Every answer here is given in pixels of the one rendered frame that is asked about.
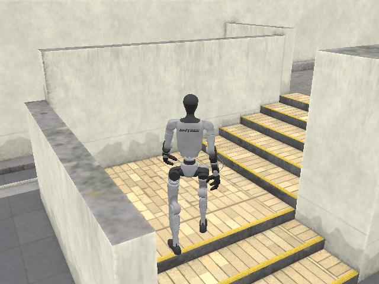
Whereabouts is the robot head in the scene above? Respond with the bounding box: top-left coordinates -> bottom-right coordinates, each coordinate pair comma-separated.
180,94 -> 200,123

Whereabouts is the right robot forearm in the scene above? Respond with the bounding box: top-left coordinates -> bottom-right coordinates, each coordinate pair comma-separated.
209,146 -> 220,176

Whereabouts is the robot right upper arm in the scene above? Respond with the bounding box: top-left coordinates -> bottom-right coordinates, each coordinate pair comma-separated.
203,120 -> 215,154

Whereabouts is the robot left upper arm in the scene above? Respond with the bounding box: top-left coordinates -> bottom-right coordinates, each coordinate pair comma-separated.
164,119 -> 178,149

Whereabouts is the robot right hand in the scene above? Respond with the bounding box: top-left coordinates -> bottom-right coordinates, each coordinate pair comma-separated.
206,175 -> 220,191

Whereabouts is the left robot forearm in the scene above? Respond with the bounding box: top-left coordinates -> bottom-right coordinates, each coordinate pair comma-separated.
162,141 -> 170,158

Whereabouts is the left robot thigh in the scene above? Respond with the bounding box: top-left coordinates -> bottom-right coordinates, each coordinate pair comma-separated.
167,166 -> 181,215

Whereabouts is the robot left hand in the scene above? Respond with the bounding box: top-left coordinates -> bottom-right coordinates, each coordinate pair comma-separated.
163,155 -> 177,166

